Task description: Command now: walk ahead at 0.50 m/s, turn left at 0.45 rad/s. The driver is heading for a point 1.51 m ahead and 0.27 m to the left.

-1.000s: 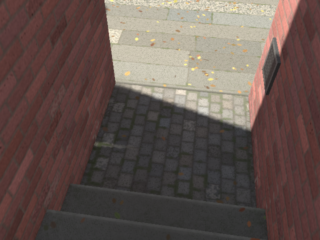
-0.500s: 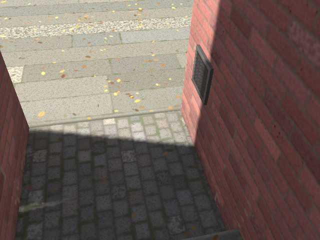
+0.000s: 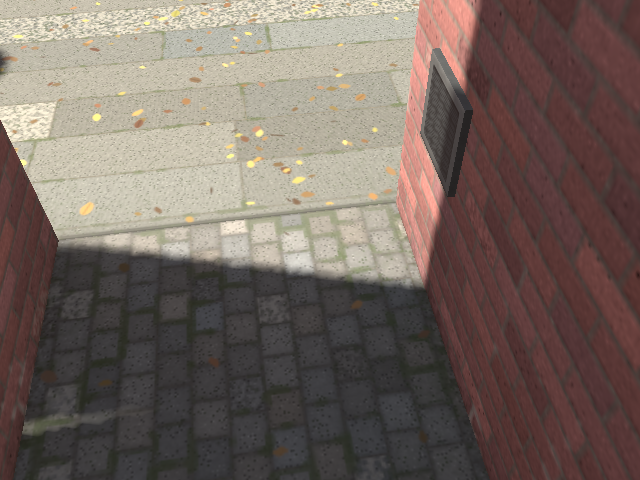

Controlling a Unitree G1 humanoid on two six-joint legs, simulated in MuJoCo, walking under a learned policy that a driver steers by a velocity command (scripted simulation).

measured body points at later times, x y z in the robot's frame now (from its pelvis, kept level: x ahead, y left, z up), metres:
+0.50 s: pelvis +0.23 +0.04 -0.14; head +0.23 +0.05 +0.31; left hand +0.12 +0.25 -0.29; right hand +0.48 -0.12 -0.22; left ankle +0.35 +0.18 -0.86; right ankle +0.06 -0.11 -0.74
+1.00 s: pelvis +0.50 +0.13 -0.28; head +0.50 +0.16 +0.17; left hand +0.55 +0.43 -0.39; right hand +0.60 -0.09 -0.41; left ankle +0.32 +0.16 -0.93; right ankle +0.71 +0.05 -0.98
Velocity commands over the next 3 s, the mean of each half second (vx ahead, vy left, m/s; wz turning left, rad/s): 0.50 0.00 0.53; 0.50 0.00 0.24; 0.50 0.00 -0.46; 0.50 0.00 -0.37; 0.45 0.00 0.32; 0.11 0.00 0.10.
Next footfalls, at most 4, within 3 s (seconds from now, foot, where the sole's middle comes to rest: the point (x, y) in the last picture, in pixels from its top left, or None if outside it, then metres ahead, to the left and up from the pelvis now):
0.54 left None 0.36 0.17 -0.97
1.12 right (271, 441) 0.79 0.10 -1.15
1.50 left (195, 372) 1.04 0.32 -1.15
2.00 right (283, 300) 1.28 0.03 -1.15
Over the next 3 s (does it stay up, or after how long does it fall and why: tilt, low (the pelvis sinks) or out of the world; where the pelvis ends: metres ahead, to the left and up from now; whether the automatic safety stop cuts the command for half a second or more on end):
stays up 1.48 0.18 -0.38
